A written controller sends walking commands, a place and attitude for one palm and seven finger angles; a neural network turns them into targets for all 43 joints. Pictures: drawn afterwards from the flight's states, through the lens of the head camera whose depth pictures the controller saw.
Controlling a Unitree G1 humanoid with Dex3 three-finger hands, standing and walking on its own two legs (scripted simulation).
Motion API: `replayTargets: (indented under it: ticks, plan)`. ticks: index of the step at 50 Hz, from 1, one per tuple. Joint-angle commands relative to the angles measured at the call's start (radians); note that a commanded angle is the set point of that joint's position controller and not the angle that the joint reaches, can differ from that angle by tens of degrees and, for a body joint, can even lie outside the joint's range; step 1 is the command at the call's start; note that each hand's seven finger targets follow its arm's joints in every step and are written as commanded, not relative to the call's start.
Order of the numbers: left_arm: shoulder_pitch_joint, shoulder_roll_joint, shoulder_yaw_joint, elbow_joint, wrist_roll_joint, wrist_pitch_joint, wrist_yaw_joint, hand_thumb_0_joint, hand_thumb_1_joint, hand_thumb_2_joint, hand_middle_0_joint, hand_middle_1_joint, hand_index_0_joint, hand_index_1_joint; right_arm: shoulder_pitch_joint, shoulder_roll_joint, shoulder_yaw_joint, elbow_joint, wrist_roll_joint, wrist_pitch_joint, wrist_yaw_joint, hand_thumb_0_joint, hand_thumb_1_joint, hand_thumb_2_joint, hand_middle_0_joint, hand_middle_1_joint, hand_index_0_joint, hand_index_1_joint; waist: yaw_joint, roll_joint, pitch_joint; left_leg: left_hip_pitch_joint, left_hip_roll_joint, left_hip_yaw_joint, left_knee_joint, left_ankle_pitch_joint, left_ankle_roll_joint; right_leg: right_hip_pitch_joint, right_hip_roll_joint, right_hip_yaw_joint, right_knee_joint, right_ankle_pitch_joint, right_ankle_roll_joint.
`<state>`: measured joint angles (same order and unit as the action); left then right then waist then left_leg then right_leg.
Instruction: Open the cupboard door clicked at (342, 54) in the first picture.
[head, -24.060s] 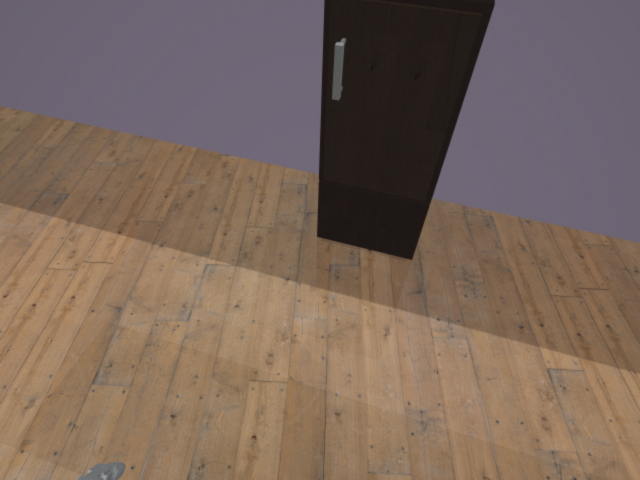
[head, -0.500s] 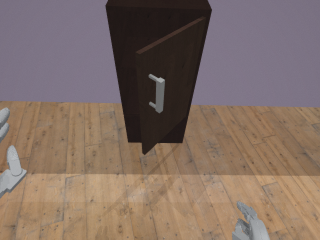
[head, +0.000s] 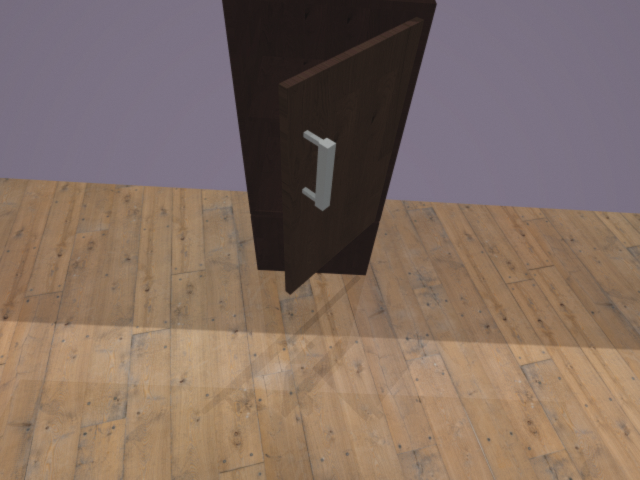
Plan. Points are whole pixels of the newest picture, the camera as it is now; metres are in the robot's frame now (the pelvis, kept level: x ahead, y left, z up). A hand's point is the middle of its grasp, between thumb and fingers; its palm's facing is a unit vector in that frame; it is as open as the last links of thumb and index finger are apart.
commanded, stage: let the arm hang, fingers relaxed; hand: left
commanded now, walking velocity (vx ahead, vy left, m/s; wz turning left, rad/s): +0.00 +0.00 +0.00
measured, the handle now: (316, 171) +0.62 +0.04 +0.00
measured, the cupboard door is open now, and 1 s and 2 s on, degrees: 49 49 49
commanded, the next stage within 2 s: look to check the result in 0.70 s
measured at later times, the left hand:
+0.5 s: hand out of the picture +0.01 +0.16 -0.17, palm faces +0.04 -0.98 -0.18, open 7.3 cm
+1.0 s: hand out of the picture +0.02 +0.16 -0.17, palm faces +0.04 -0.98 -0.18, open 7.3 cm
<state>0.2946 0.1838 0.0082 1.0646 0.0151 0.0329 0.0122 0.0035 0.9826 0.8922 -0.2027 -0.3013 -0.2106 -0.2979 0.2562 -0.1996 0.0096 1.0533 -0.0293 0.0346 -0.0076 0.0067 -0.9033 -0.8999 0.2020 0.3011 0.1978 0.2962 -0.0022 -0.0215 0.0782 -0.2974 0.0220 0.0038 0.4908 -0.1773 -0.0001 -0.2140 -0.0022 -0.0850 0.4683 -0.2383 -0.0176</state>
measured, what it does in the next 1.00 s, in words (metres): stands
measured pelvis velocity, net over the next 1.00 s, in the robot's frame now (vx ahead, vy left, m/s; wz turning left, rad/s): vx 0.03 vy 0.00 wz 0.00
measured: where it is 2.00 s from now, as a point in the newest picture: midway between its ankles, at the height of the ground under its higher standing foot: outside the picture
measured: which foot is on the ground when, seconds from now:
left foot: down 0.00-1.00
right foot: down 0.00-1.00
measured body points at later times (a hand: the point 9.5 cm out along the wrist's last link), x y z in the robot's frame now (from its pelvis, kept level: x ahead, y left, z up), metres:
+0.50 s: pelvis +0.01 +0.00 +0.00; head +0.02 +0.00 +0.45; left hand +0.01 +0.22 -0.16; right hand -0.01 -0.20 -0.17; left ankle +0.05 +0.12 -0.74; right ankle +0.01 -0.11 -0.74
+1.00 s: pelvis +0.03 +0.00 +0.00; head +0.05 +0.00 +0.45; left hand +0.02 +0.22 -0.16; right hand +0.02 -0.22 -0.16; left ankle +0.05 +0.12 -0.74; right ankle +0.01 -0.11 -0.74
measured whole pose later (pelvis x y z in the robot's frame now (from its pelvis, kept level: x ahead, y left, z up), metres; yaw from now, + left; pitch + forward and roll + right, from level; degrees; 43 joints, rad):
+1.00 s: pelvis +0.03 +0.00 +0.00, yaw +0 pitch -1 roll +0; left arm 0.26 0.13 0.02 1.15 0.01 0.00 0.03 0.00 0.91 0.89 -0.19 -0.30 -0.20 -0.30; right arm 0.26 -0.14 0.00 1.14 -0.03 0.01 -0.03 0.01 -0.91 -0.90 0.20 0.30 0.20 0.30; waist 0.00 0.00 0.07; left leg -0.22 0.01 0.01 0.43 -0.19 0.00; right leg -0.14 -0.01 -0.08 0.42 -0.25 -0.01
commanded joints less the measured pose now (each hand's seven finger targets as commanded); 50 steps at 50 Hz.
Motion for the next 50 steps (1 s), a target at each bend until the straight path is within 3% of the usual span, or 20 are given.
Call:
replayTargets:
  ticks: [1,3,12,19,22,26,36,41,50]
  plan:
    - [0.013,0.121,0.023,0.000,-0.008,-0.036,0.009,0.000,0.900,0.900,-0.200,-0.300,-0.200,-0.300,0.037,-0.081,-0.026,-0.009,0.005,-0.017,-0.019,0.000,-0.900,-0.900,0.200,0.300,0.200,0.300,-0.013,0.103,-0.051,0.046,0.057,-0.074,-0.108,-0.082,0.022,-0.034,-0.106,0.131,-0.163,-0.112,-0.039]
    - [0.029,0.105,0.022,0.024,-0.007,-0.034,0.011,0.000,0.900,0.900,-0.200,-0.300,-0.200,-0.300,0.065,-0.071,-0.028,0.007,0.006,-0.015,-0.022,0.000,-0.900,-0.900,0.200,0.300,0.200,0.300,-0.013,0.057,-0.035,0.044,0.062,-0.079,-0.115,-0.088,0.027,-0.039,-0.102,0.118,-0.163,-0.120,-0.037]
    - [0.083,0.060,0.025,0.068,-0.007,-0.033,0.022,0.000,0.900,0.900,-0.200,-0.300,-0.200,-0.300,0.125,-0.027,-0.028,0.047,0.005,-0.017,-0.027,0.000,-0.900,-0.900,0.200,0.300,0.200,0.300,-0.003,0.016,0.000,0.027,0.063,-0.077,-0.132,-0.092,0.033,-0.044,-0.092,0.095,-0.140,-0.121,-0.031]
    - [0.075,0.043,0.032,0.058,-0.004,-0.033,0.026,0.000,0.900,0.900,-0.200,-0.300,-0.200,-0.300,0.121,-0.002,-0.027,0.055,0.002,-0.023,-0.027,0.000,-0.900,-0.900,0.200,0.300,0.200,0.300,0.001,0.037,0.030,0.000,0.062,-0.081,-0.151,-0.091,0.034,-0.040,-0.090,0.092,-0.121,-0.088,-0.027]
    - [0.070,0.041,0.033,0.053,-0.004,-0.036,0.027,0.000,0.900,0.900,-0.200,-0.300,-0.200,-0.300,0.119,0.002,-0.027,0.053,0.003,-0.024,-0.027,0.000,-0.900,-0.900,0.200,0.300,0.200,0.300,0.001,0.012,0.023,0.013,0.056,-0.070,-0.134,-0.062,0.031,-0.038,-0.094,0.097,-0.130,-0.086,-0.029]
    - [0.048,0.043,0.033,0.049,-0.006,-0.039,0.026,0.000,0.900,0.900,-0.200,-0.300,-0.200,-0.300,0.116,0.010,-0.027,0.059,0.001,-0.025,-0.026,0.000,-0.900,-0.900,0.200,0.300,0.200,0.300,-0.004,0.044,0.023,0.029,0.055,-0.063,-0.130,-0.021,0.027,-0.036,-0.100,0.103,-0.134,-0.064,-0.030]
    - [0.031,0.054,0.031,0.049,-0.007,-0.041,0.022,0.000,0.900,0.900,-0.200,-0.300,-0.200,-0.300,0.088,-0.011,-0.026,0.056,0.003,-0.027,-0.027,0.000,-0.900,-0.900,0.200,0.300,0.200,0.300,-0.005,0.031,0.008,0.063,0.058,-0.064,-0.131,0.008,0.023,-0.018,-0.103,0.103,-0.151,-0.040,-0.027]
    - [0.036,0.055,0.028,0.056,-0.009,-0.045,0.023,0.000,0.900,0.900,-0.200,-0.300,-0.200,-0.300,0.077,-0.021,-0.023,0.060,0.005,-0.032,-0.030,0.000,-0.900,-0.900,0.200,0.300,0.200,0.300,-0.003,0.046,-0.033,0.097,0.067,-0.064,-0.126,0.081,0.025,0.018,-0.103,0.095,-0.140,0.036,-0.024]
    - [0.037,0.051,0.024,0.066,-0.009,-0.045,0.024,0.000,0.900,0.900,-0.200,-0.300,-0.200,-0.300,0.060,-0.028,-0.022,0.067,0.006,-0.032,-0.032,0.000,-0.900,-0.900,0.200,0.300,0.200,0.300,-0.004,0.032,-0.013,0.112,0.069,-0.063,-0.135,0.100,0.024,0.023,-0.103,0.098,-0.153,0.053,-0.020]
